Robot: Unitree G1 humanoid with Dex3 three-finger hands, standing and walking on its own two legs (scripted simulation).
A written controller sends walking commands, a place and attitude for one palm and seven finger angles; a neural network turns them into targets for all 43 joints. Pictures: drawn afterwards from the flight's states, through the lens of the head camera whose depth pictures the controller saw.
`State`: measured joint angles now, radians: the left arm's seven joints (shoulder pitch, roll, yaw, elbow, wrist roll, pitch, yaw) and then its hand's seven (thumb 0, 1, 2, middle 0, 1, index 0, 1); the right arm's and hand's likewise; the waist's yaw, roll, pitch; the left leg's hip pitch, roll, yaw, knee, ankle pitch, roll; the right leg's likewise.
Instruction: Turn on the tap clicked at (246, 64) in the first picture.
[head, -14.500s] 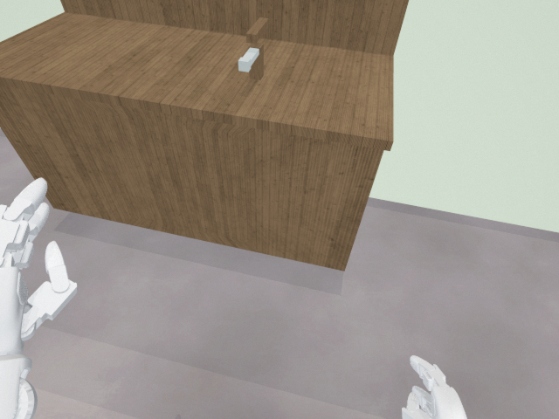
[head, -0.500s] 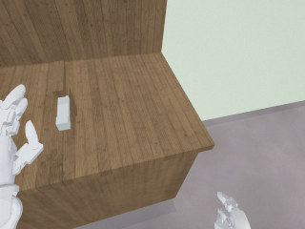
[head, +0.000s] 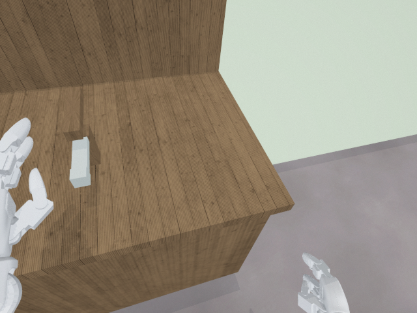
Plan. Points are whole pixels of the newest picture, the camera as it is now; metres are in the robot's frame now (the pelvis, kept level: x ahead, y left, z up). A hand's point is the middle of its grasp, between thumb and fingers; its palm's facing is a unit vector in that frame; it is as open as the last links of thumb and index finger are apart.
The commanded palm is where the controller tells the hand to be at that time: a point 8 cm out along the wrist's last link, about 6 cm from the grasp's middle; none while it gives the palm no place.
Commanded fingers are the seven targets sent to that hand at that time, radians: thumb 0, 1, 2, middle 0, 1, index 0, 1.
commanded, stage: look again from close up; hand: left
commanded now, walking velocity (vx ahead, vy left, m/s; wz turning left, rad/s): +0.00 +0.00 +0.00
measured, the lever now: (80, 177) +0.32 +0.27 +0.07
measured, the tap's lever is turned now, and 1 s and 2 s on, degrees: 0 0 0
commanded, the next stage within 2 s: turn the palm inward beside the body in 0.30 s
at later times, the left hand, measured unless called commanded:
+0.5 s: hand (27, 172) +0.24 +0.27 +0.19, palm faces +0.44 -0.80 -0.40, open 7.4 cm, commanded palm +0.16 +0.28 +0.17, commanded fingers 0.00 0.90 0.90 -0.20 -0.30 -0.20 -0.30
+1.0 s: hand (66, 224) +0.20 +0.22 +0.14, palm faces +0.46 -0.82 -0.33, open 7.4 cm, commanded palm +0.14 +0.26 +0.16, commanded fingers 0.00 0.90 0.90 -0.20 -0.30 -0.20 -0.30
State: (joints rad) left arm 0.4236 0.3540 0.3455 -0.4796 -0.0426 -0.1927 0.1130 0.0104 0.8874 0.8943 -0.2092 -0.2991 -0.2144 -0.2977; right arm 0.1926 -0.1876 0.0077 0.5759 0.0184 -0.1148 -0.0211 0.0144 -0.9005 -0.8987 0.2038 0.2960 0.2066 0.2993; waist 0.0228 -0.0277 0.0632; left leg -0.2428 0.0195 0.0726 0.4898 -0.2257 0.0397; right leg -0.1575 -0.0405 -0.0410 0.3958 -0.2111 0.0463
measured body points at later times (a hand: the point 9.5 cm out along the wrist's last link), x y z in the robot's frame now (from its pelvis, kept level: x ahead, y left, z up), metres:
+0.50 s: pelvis +0.00 -0.01 +0.00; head +0.01 +0.01 +0.45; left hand +0.21 +0.31 +0.21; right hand +0.18 -0.22 -0.08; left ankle +0.03 +0.09 -0.74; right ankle +0.00 -0.15 -0.74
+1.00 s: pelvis -0.01 -0.06 -0.02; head -0.01 -0.08 +0.43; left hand +0.17 +0.26 +0.16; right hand +0.21 -0.26 -0.10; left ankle +0.03 +0.09 -0.74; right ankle +0.00 -0.15 -0.74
